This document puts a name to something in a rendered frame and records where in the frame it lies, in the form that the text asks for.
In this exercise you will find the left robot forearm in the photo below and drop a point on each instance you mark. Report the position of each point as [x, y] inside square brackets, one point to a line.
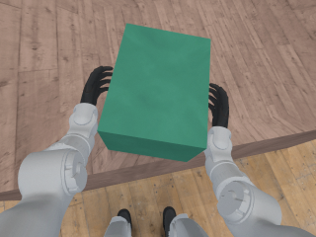
[83, 125]

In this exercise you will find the pedestal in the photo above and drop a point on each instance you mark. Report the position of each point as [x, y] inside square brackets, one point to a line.
[262, 53]

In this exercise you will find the left robot hand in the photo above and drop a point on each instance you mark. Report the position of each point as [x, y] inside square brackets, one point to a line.
[92, 90]

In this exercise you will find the carton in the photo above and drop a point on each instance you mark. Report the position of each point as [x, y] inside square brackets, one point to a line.
[157, 101]

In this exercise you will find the left robot upper arm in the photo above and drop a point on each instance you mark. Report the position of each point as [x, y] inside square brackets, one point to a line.
[48, 182]

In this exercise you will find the right robot hand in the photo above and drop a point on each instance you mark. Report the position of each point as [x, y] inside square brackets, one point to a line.
[220, 107]

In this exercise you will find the right robot upper arm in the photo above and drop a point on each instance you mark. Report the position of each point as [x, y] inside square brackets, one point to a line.
[249, 212]

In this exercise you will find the robot left shin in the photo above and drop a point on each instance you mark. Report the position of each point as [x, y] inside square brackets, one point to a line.
[117, 218]

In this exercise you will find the right robot forearm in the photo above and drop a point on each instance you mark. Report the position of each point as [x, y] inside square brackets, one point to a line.
[219, 164]

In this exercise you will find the robot left thigh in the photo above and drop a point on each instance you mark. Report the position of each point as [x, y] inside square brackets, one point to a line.
[118, 229]

